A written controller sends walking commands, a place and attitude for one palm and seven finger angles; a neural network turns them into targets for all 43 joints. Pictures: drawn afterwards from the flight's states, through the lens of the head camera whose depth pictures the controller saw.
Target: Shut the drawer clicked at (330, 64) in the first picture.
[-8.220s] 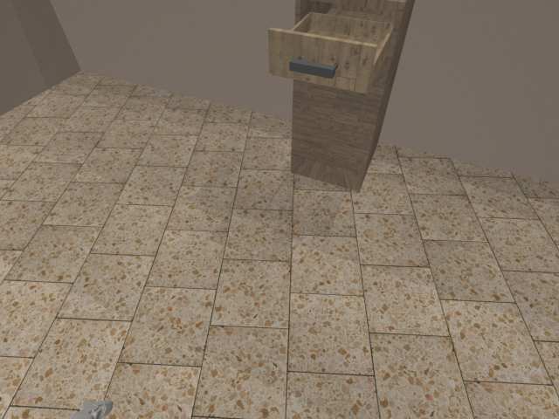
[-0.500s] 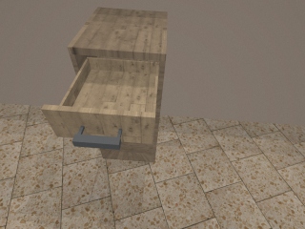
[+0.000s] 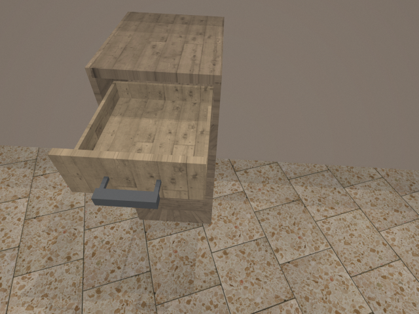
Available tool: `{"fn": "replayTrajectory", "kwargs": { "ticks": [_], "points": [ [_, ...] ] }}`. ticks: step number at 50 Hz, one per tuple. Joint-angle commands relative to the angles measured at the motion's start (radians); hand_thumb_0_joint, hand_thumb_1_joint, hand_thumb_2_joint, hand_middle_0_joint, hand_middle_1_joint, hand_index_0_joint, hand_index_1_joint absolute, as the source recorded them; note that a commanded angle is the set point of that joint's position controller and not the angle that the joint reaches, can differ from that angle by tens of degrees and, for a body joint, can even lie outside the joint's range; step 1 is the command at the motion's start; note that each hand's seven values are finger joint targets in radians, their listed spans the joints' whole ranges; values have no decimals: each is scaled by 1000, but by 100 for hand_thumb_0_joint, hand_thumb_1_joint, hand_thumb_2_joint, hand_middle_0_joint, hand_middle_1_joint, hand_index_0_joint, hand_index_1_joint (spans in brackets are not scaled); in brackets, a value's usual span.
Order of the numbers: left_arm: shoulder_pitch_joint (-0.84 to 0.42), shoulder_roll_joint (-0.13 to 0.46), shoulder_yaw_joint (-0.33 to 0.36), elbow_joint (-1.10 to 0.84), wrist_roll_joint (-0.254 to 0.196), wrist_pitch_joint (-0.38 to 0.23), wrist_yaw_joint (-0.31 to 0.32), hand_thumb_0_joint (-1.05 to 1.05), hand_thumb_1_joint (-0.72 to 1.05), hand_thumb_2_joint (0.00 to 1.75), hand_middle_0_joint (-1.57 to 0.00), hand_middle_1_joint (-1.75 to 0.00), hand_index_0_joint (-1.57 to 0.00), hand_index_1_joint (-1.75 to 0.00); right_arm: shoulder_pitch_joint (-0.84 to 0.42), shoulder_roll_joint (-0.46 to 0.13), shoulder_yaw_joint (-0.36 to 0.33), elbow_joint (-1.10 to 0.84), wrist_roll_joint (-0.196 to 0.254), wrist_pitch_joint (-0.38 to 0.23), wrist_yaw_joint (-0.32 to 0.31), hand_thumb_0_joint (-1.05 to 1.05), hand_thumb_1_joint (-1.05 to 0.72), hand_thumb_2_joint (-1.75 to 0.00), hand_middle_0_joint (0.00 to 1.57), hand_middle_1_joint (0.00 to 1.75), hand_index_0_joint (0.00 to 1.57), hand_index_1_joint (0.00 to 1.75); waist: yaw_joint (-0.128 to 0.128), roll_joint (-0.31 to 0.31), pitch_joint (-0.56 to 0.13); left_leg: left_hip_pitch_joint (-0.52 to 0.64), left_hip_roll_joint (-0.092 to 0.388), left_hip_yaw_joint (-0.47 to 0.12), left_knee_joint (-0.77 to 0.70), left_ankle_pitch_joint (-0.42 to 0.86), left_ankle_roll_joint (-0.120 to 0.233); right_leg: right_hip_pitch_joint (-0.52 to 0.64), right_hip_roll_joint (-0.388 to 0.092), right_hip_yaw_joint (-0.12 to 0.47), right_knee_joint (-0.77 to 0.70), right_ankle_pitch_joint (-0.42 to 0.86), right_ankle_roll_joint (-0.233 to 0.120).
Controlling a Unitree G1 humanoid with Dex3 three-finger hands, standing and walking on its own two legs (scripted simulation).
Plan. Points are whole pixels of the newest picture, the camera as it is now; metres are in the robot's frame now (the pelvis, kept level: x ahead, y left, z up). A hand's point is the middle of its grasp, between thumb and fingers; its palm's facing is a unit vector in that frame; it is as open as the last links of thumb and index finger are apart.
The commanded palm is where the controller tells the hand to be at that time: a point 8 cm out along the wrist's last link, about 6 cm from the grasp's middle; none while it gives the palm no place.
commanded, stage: shuffle to correct the standing spot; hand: left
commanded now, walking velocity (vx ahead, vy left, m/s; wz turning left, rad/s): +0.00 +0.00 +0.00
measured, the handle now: (129, 190) +0.37 +0.20 +0.00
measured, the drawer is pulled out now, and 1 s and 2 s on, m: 0.30 0.30 0.30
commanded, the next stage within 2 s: come to a stop and stand still in 0.32 s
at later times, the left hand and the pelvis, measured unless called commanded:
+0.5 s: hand out of the picture +0.02 +0.18 -0.19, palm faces +0.03 -0.99 -0.13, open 7.3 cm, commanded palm none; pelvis +0.07 +0.02 +0.00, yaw +0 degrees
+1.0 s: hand (136, 310) +0.17 +0.17 -0.18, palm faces +0.06 -0.98 -0.20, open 7.2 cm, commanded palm none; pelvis +0.07 +0.00 -0.01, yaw +1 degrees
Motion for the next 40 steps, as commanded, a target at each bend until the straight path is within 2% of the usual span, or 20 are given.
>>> {"fn": "replayTrajectory", "kwargs": {
  "ticks": [1,6,11,15,17,18,19,20,22,24,27,29,32,34,35,36,37,38,39,40],
  "points": [
    [97,73,17,-17,4,-10,0,0,90,90,-20,-30,-20,-30,60,-94,-13,-28,-2,-10,-1,0,-90,-90,20,30,20,30,6,3,69,-9,105,-116,-101,6,1,-75,-87,91,-99,53,-30],
    [112,85,34,-23,16,1,-10,0,90,90,-20,-30,-20,-30,78,-111,-26,-30,-13,8,7,0,-90,-90,20,30,20,30,8,-1,116,-80,91,-122,-91,-316,12,-139,-79,104,-108,-303,-50],
    [156,111,56,-28,13,-1,-15,0,90,90,-20,-30,-20,-30,74,-78,-27,-62,-16,5,13,0,-90,-90,20,30,20,30,25,-98,153,-189,23,-33,90,-243,3,-105,-153,223,-180,-410,-106],
    [187,127,75,-32,11,-14,-11,0,90,90,-20,-30,-20,-30,58,-64,-25,-93,-16,-16,15,0,-90,-90,20,30,20,30,25,-122,122,-217,35,7,186,-171,-2,-33,-246,297,-185,-240,-171],
    [149,110,72,-38,13,-15,-15,0,90,90,-20,-30,-20,-30,140,-67,-21,-66,-11,-35,12,0,-90,-90,20,30,20,30,-16,-30,78,-30,45,-9,31,-93,7,-92,-168,156,-31,-53,-136],
    [130,77,64,-43,13,-14,-19,0,90,90,-20,-30,-20,-30,225,-110,-27,-32,-13,-44,6,0,-90,-90,20,30,20,30,-40,113,66,89,123,-123,-29,43,41,-179,-68,45,140,-32,-94],
    [97,43,56,-63,15,-19,-21,0,90,90,-20,-30,-20,-30,342,-172,-41,5,-18,-50,-3,0,-90,-90,20,30,20,30,-75,325,26,252,290,-347,-98,264,124,-356,11,-81,385,-162,-44],
    [16,59,51,-90,20,-22,-15,0,90,90,-20,-30,-20,-30,399,-165,-31,28,-22,-42,-15,0,-90,-90,20,30,20,30,-101,320,81,299,357,-423,-145,464,173,-497,21,-55,568,-339,-36],
    [-16,61,60,-92,18,-26,-21,0,90,90,-20,-30,-20,-30,341,-114,-10,4,-19,-51,-21,0,-90,-90,20,30,20,30,-67,136,106,217,358,-355,-121,610,224,-511,-48,-3,688,-275,-41],
    [-11,25,49,-79,14,-17,-27,0,90,90,-20,-30,-20,-30,261,-105,-4,-25,-18,-57,-25,0,-90,-90,20,30,20,30,-28,51,101,156,315,-240,-116,766,191,-446,-64,0,640,-201,-22],
    [7,0,40,-71,6,10,-19,0,90,90,-20,-30,-20,-30,198,-103,4,-33,-12,-57,-36,0,-90,-90,20,30,20,30,7,122,38,123,237,-111,-88,945,114,-304,-49,-8,473,-61,4],
    [-5,21,42,-79,5,18,-15,0,90,90,-20,-30,-20,-30,174,-108,-5,-41,-9,-50,-40,0,-90,-90,20,30,20,30,7,123,32,134,228,-96,-74,963,91,-259,-29,-37,360,-12,6],
    [-47,61,54,-104,5,26,-12,0,90,90,-20,-30,-20,-30,162,-128,-31,-49,-12,-26,-39,0,-90,-90,20,30,20,30,0,163,42,142,243,-108,-36,893,91,-220,-23,-42,240,2,-2],
    [-42,87,64,-120,9,20,-11,0,90,90,-20,-30,-20,-30,164,-131,-46,-57,-9,-16,-35,0,-90,-90,20,30,20,30,10,127,31,118,233,-114,22,829,75,-154,-16,-43,153,81,-4],
    [-16,99,69,-120,10,15,-11,0,90,90,-20,-30,-20,-30,154,-134,-51,-66,-6,-13,-32,0,-90,-90,20,30,20,30,28,98,12,112,219,-108,66,771,61,-106,-22,-39,100,154,-7],
    [7,127,76,-118,12,6,-8,0,90,90,-20,-30,-20,-30,155,-125,-56,-73,-3,-8,-29,0,-90,-90,20,30,20,30,36,43,-22,64,180,-94,134,623,32,-20,-57,-3,60,382,-17],
    [28,171,85,-119,16,-2,-3,0,90,90,-20,-30,-20,-30,188,-100,-60,-81,1,-3,-25,0,-90,-90,20,30,20,30,29,-74,-89,-51,96,-60,257,306,-3,98,-188,156,108,747,-82],
    [45,207,90,-112,12,-3,-1,0,90,90,-20,-30,-20,-30,218,-70,-64,-83,7,5,-19,0,-90,-90,20,30,20,30,25,-178,-146,-141,-12,-16,390,-228,-35,172,-354,267,77,993,-197],
    [35,212,90,-121,9,-3,2,0,90,90,-20,-30,-20,-30,198,-61,-66,-99,10,13,-22,0,-90,-90,20,30,20,30,25,-191,-145,-137,-11,-52,502,-449,-34,119,-430,280,24,1030,-275],
    [1,195,88,-132,11,-3,8,0,90,90,-20,-30,-20,-30,146,-46,-62,-101,7,24,-21,0,-90,-90,20,30,20,30,32,-212,-134,-141,10,-86,588,-466,-33,54,-403,287,-10,882,-287]
  ]
}}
